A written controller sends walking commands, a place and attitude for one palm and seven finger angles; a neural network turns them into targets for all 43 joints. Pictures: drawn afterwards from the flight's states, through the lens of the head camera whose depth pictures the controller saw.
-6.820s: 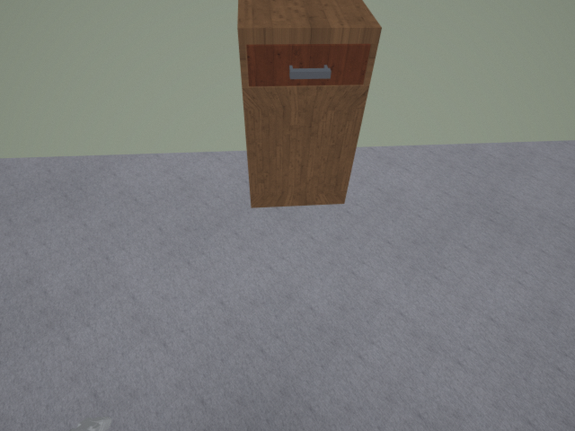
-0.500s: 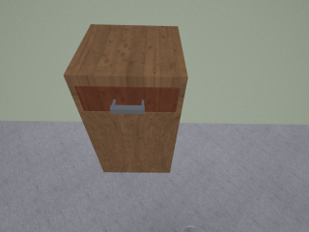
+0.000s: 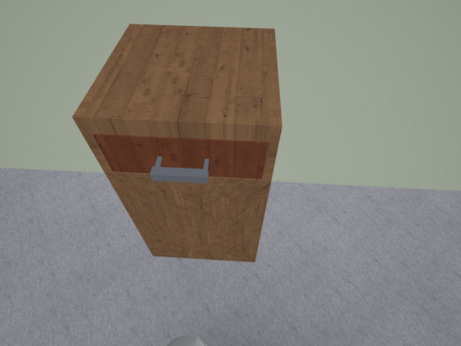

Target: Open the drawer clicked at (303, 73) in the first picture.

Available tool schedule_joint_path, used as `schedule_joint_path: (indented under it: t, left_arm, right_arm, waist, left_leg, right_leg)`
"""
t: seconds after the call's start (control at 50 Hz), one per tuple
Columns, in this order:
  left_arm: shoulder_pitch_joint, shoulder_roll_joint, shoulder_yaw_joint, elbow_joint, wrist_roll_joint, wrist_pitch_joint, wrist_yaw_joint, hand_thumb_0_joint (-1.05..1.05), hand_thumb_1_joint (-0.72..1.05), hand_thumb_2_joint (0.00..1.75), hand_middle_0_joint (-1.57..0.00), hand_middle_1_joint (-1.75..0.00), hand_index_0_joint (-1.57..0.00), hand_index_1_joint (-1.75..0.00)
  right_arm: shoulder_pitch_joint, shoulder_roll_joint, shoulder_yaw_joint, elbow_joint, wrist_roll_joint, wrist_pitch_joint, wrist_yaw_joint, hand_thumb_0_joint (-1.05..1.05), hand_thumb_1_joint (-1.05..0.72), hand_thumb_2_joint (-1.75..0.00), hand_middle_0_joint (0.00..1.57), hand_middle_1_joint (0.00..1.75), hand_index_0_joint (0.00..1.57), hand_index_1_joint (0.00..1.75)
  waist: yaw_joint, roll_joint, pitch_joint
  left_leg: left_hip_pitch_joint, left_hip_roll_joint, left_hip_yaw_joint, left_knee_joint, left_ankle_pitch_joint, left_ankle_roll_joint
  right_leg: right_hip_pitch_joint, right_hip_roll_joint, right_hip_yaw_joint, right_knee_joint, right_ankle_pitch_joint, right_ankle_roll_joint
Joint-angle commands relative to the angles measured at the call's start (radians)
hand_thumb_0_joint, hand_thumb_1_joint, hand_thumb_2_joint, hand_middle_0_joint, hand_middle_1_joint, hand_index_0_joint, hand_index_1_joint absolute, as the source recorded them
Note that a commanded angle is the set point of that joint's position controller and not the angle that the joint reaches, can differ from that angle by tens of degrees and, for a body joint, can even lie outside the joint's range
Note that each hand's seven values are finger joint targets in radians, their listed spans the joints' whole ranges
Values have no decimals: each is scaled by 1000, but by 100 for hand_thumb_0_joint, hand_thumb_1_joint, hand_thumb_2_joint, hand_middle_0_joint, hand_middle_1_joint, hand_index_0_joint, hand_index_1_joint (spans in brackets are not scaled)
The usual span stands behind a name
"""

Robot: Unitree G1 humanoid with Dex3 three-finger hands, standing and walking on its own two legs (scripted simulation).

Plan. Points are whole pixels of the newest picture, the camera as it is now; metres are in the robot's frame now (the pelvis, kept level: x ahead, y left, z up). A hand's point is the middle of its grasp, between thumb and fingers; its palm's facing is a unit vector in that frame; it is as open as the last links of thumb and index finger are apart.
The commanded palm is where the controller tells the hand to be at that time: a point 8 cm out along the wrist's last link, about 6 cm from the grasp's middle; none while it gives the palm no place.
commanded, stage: come to a stop and stand still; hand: left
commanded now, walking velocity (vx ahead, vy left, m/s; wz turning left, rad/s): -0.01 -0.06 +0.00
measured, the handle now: (181, 168) +0.51 +0.16 -0.07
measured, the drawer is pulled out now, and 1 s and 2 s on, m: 0.00 0.00 0.00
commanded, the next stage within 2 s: look again from close up in 0.96 s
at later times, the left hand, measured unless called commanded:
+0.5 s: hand out of the picture -0.01 +0.18 -0.16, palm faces +0.02 -0.97 -0.23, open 7.4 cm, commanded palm none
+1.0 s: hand out of the picture -0.04 +0.13 -0.17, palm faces +0.05 -0.98 -0.16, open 7.4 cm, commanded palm none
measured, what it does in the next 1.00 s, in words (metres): steps on the spot: left foot, then right foot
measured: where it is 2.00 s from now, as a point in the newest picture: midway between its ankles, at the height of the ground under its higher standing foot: outside the picture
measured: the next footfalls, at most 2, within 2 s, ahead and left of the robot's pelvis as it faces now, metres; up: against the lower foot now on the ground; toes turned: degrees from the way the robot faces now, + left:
left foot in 0.08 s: +0.04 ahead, +0.11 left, +0.00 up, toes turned +1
right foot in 0.36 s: +0.01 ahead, -0.07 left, +0.00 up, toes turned +1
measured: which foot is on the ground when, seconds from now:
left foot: up 0.00-0.06, down 0.08-1.00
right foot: down 0.00-0.08, up 0.10-0.34, down 0.36-1.00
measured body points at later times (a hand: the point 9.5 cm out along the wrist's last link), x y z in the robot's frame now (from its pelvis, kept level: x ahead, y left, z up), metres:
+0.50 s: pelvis -0.01 +0.01 +0.01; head -0.01 -0.01 +0.45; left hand -0.01 +0.23 -0.15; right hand +0.02 -0.22 -0.16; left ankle +0.01 +0.12 -0.74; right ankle -0.05 -0.10 -0.74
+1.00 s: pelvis -0.01 -0.03 +0.01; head +0.00 -0.04 +0.46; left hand -0.04 +0.18 -0.15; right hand -0.07 -0.22 -0.16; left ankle +0.01 +0.12 -0.74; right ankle -0.05 -0.10 -0.74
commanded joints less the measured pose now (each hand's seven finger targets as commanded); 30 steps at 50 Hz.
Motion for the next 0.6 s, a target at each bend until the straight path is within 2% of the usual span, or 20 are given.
schedule_joint_path:
  t: [0.0, 0.02, 0.04, 0.06, 0.08, 0.1, 0.14, 0.18, 0.24, 0.26, 0.3, 0.32, 0.34, 0.36, 0.38, 0.4, 0.42, 0.48, 0.52, 0.58]
  left_arm:
    - [18, 183, 35, -58, -7, -3, 7, 0, 90, 90, -20, -30, -20, -30]
    - [38, 161, 28, -54, -13, 0, 4, 0, 90, 90, -20, -30, -20, -30]
    - [74, 114, 21, -62, -17, 4, 0, 0, 90, 90, -20, -30, -20, -30]
    - [81, 87, 8, -65, -16, 7, -2, 0, 90, 90, -20, -30, -20, -30]
    - [58, 94, 6, -60, -14, 16, 1, 0, 90, 90, -20, -30, -20, -30]
    - [55, 99, 9, -47, -13, 21, -3, 0, 90, 90, -20, -30, -20, -30]
    - [97, 96, 8, -14, -12, 18, -9, 0, 90, 90, -20, -30, -20, -30]
    - [109, 84, -1, 2, -12, 11, -12, 0, 90, 90, -20, -30, -20, -30]
    - [95, 69, -17, 6, -14, 5, -10, 0, 90, 90, -20, -30, -20, -30]
    - [96, 72, -21, 12, -15, 1, -9, 0, 90, 90, -20, -30, -20, -30]
    - [145, 70, -25, 39, -17, -5, -5, 0, 90, 90, -20, -30, -20, -30]
    - [173, 82, -26, 57, -16, -14, -2, 0, 90, 90, -20, -30, -20, -30]
    - [164, 105, -28, 63, -15, -23, 1, 0, 90, 90, -20, -30, -20, -30]
    - [151, 123, -29, 59, -18, -28, 2, 0, 90, 90, -20, -30, -20, -30]
    - [143, 117, -28, 69, -16, -33, 2, 0, 90, 90, -20, -30, -20, -30]
    - [136, 107, -30, 73, -18, -37, 2, 0, 90, 90, -20, -30, -20, -30]
    - [136, 97, -34, 72, -21, -38, 3, 0, 90, 90, -20, -30, -20, -30]
    - [139, 86, -36, 79, -23, -32, 4, 0, 90, 90, -20, -30, -20, -30]
    - [144, 83, -37, 87, -25, -28, 3, 0, 90, 90, -20, -30, -20, -30]
    - [151, 80, -36, 94, -27, -26, 3, 0, 90, 90, -20, -30, -20, -30]
  right_arm:
    - [166, -39, -6, -15, -7, -19, 2, 0, -90, -90, 20, 30, 20, 30]
    - [169, -61, -6, -13, -10, -28, 2, 0, -90, -90, 20, 30, 20, 30]
    - [153, -125, -14, -33, -17, -39, 1, 0, -90, -90, 20, 30, 20, 30]
    - [117, -170, -15, -59, -18, -37, 2, 0, -90, -90, 20, 30, 20, 30]
    - [77, -159, -11, -64, -19, -39, -7, 0, -90, -90, 20, 30, 20, 30]
    - [43, -157, -7, -68, -20, -41, -16, 0, -90, -90, 20, 30, 20, 30]
    - [-1, -131, 6, -67, -17, -41, -20, 0, -90, -90, 20, 30, 20, 30]
    - [17, -127, 7, -54, -13, -47, -20, 0, -90, -90, 20, 30, 20, 30]
    - [71, -130, 4, -18, -9, -51, -19, 0, -90, -90, 20, 30, 20, 30]
    - [84, -127, 3, -4, -8, -53, -17, 0, -90, -90, 20, 30, 20, 30]
    - [93, -118, 5, 14, -2, -56, -16, 0, -90, -90, 20, 30, 20, 30]
    - [95, -99, 9, 20, 3, -60, -15, 0, -90, -90, 20, 30, 20, 30]
    - [102, -75, 14, 23, 10, -62, -11, 0, -90, -90, 20, 30, 20, 30]
    - [105, -64, 16, 27, 11, -63, -5, 0, -90, -90, 20, 30, 20, 30]
    - [100, -54, 20, 38, 2, -58, -6, 0, -90, -90, 20, 30, 20, 30]
    - [116, -62, 20, 48, -1, -56, -7, 0, -90, -90, 20, 30, 20, 30]
    - [126, -66, 22, 59, -1, -57, -8, 0, -90, -90, 20, 30, 20, 30]
    - [137, -59, 33, 89, -2, -56, -8, 0, -90, -90, 20, 30, 20, 30]
    - [150, -54, 40, 103, -4, -53, -9, 0, -90, -90, 20, 30, 20, 30]
    - [176, -41, 45, 121, -6, -50, -11, 0, -90, -90, 20, 30, 20, 30]
  waist:
    - [-38, -127, -153]
    - [-36, -76, -158]
    - [-20, 116, -163]
    - [-7, 221, -131]
    - [-18, 223, -111]
    - [-7, 231, -82]
    - [16, 170, -79]
    - [9, 99, -107]
    - [-19, 105, -132]
    - [-19, 111, -125]
    - [-3, 80, -132]
    - [3, 34, -131]
    - [-18, -22, -116]
    - [-25, -2, -106]
    - [-28, -98, -98]
    - [-33, -152, -98]
    - [-34, -148, -95]
    - [-26, -61, -31]
    - [-23, -34, 12]
    - [-20, -10, 37]
  left_leg:
    - [188, 19, 6, -282, 212, 9]
    - [263, 55, -13, -372, 320, 23]
    - [285, 207, -190, -427, 521, 86]
    - [193, 326, -264, -493, 629, 161]
    - [126, 321, -288, -557, 536, 207]
    - [101, 299, -269, -562, 490, 216]
    - [137, 251, -191, -532, 488, 211]
    - [216, 232, -161, -519, 539, 206]
    - [302, 230, -163, -509, 562, 207]
    - [309, 227, -157, -497, 601, 203]
    - [280, 193, -136, -458, 563, 166]
    - [242, 156, -116, -424, 500, 126]
    - [210, 113, -88, -411, 417, 83]
    - [216, 91, -78, -431, 368, 64]
    - [238, 82, -57, -412, 401, 55]
    - [258, 84, -51, -410, 393, 51]
    - [269, 87, -51, -422, 380, 52]
    - [250, 90, -56, -451, 337, 53]
    - [225, 85, -55, -466, 292, 50]
    - [203, 79, -54, -470, 258, 46]
  right_leg:
    - [48, -243, 196, -68, 401, -80]
    - [2, -196, 172, -14, 294, -40]
    - [-75, -93, 106, 73, 67, 21]
    - [-69, -28, 59, 187, -220, 53]
    - [-66, -3, 112, 317, -327, 60]
    - [-81, -8, 161, 392, -314, 55]
    - [-103, -9, 180, 444, -251, 56]
    - [-107, -13, 164, 391, -234, 69]
    - [-68, -23, 139, 215, -236, 81]
    - [-47, -23, 135, 137, -215, 81]
    - [56, -22, 126, -49, -74, 82]
    - [116, -41, 162, -159, 50, 74]
    - [130, -94, 231, -178, 138, 50]
    - [111, -129, 240, -169, 190, 34]
    - [87, -114, 241, -151, 252, 24]
    - [79, -110, 236, -155, 258, 22]
    - [70, -108, 231, -164, 229, 24]
    - [42, -86, 223, -196, 86, 26]
    - [28, -81, 227, -221, 4, 24]
    - [23, -77, 231, -242, -57, 19]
